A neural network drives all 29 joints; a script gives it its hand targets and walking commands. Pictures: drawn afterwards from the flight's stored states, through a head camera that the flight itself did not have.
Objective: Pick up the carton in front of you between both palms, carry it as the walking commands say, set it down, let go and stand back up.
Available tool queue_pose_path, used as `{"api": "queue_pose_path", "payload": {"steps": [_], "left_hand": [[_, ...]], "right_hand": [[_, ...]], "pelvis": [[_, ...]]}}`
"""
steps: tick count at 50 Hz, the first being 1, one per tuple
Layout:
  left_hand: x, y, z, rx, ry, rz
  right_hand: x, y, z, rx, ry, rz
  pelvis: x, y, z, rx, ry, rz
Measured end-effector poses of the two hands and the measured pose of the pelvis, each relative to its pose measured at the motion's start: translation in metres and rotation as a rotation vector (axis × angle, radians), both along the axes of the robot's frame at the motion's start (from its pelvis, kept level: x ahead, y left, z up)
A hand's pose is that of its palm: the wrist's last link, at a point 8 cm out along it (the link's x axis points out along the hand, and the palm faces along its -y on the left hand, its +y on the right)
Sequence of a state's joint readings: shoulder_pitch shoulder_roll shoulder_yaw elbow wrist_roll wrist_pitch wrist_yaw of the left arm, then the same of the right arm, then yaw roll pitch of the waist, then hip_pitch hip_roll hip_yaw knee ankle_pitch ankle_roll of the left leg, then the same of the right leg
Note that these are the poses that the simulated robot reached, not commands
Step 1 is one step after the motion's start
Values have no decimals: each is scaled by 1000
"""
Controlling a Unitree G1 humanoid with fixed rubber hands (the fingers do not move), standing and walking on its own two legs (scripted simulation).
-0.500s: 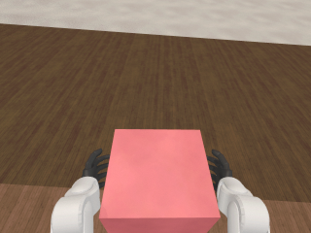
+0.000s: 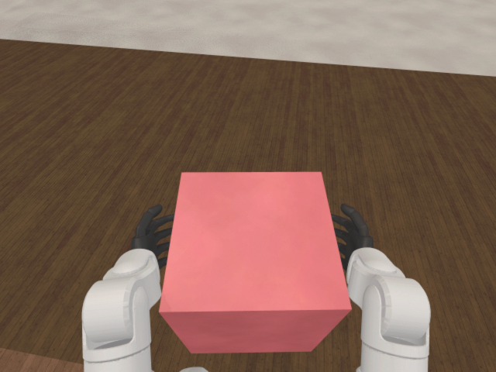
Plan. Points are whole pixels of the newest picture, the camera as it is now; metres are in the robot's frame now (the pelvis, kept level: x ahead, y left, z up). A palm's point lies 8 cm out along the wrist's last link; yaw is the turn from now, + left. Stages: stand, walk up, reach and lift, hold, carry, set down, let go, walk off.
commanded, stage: carry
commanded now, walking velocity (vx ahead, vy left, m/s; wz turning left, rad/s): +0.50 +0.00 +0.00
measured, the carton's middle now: (251, 269) +0.29 +0.01 +0.02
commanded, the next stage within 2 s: none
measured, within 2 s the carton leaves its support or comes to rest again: neither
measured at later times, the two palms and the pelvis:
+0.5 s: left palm (186, 109) +0.68 +0.17 +0.05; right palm (312, 115) +0.65 -0.13 +0.05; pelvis +0.33 +0.05 -0.02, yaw -2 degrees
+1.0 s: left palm (203, 56) +0.99 +0.17 +0.03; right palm (299, 56) +1.00 -0.13 +0.03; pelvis +0.66 +0.00 -0.05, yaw -1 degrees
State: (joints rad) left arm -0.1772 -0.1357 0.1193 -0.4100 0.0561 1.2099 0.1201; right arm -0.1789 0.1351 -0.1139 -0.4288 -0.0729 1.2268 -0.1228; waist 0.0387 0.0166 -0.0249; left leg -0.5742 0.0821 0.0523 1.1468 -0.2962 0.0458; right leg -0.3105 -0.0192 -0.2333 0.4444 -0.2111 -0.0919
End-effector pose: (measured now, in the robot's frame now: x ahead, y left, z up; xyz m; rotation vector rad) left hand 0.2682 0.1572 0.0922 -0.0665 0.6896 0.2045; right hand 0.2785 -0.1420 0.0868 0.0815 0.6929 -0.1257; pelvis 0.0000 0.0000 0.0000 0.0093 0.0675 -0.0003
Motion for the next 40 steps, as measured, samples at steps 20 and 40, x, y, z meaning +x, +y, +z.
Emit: {"api": "queue_pose_path", "payload": {"steps": [20, 40], "left_hand": [[354, 16, -33, -43, 11, -107], [628, -5, -39, 12, -129, -56]], "right_hand": [[321, 16, -20, -65, 13, -96], [613, -7, -39, -3, -127, -55]], "pelvis": [[268, 40, -30, -29, 11, -37], [552, 18, -68, -8, 13, -18]]}}
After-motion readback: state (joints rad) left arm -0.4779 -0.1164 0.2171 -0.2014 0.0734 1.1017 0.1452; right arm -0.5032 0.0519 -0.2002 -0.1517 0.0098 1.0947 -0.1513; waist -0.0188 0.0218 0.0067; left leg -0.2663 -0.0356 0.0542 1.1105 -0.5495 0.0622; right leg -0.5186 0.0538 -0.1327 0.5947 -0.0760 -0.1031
